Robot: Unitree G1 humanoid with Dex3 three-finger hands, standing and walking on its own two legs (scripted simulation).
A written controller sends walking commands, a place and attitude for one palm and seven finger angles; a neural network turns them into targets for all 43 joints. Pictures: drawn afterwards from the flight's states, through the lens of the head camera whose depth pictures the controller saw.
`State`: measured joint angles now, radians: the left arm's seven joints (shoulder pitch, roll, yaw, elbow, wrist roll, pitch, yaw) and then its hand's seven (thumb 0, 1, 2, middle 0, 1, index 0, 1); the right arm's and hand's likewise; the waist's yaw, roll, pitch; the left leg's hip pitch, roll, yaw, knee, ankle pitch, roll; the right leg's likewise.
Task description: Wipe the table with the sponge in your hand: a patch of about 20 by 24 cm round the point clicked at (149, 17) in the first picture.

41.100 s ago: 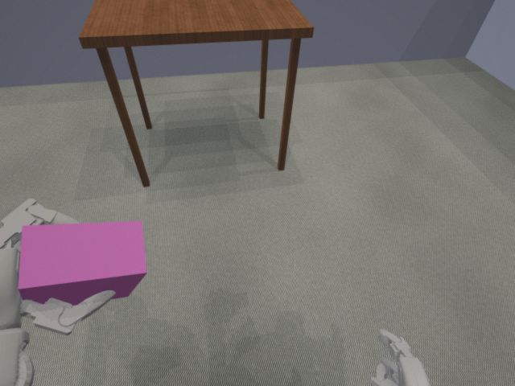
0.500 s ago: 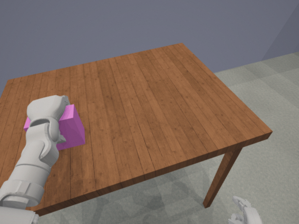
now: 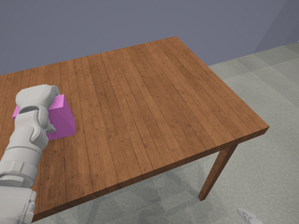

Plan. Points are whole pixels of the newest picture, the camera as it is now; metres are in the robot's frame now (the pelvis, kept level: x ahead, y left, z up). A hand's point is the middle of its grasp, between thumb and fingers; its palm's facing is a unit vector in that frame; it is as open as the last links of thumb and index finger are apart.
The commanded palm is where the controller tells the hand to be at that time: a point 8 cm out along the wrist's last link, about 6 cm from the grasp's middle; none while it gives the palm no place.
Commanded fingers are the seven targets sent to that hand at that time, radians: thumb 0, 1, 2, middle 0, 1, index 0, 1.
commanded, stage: wipe forward along the middle lane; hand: left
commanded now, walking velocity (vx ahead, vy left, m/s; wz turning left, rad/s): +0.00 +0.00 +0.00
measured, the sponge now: (50, 123) +0.37 +0.33 +0.06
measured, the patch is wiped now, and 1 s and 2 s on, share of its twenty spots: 1.00 1.00 1.00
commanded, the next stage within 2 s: slide back across to the first lane in 0.02 s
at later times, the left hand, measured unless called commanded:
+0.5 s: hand (34, 106) +0.39 +0.37 +0.11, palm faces -0.06 -0.04 -1.00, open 10.2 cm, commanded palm +0.36 +0.37 +0.16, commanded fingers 0.00 0.10 1.30 -1.20 -1.60 -1.20 -1.60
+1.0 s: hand (14, 113) +0.36 +0.41 +0.11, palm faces -0.08 -0.03 -1.00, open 10.2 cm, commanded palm +0.33 +0.40 +0.16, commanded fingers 0.00 0.10 1.30 -1.20 -1.60 -1.20 -1.60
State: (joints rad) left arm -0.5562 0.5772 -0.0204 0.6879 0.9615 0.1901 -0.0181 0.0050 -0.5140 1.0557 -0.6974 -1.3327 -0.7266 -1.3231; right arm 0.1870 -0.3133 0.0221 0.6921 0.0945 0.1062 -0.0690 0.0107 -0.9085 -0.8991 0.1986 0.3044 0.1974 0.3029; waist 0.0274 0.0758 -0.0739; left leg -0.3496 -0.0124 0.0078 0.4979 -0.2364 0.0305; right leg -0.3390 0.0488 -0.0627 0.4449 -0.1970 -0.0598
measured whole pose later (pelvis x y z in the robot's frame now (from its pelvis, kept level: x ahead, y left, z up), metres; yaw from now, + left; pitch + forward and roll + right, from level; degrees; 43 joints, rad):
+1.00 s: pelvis +0.03 +0.04 +0.01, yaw +1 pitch +5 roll -2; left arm -0.38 0.66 0.12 0.46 0.93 0.09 -0.09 0.00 -0.51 1.06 -0.69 -1.34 -0.72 -1.33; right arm 0.14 -0.30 0.01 0.65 0.07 0.11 -0.04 0.01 -0.91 -0.90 0.20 0.30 0.20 0.30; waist 0.06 0.08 -0.03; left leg -0.27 -0.06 0.00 0.42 -0.25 0.08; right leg -0.24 0.00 -0.06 0.35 -0.20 -0.01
